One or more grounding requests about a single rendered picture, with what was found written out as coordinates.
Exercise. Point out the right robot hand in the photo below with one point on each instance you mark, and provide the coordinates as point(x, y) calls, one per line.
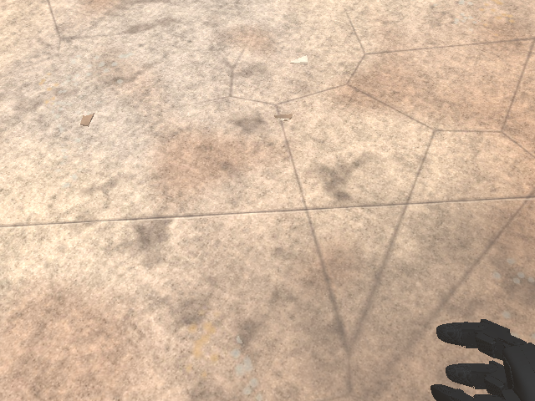
point(515, 381)

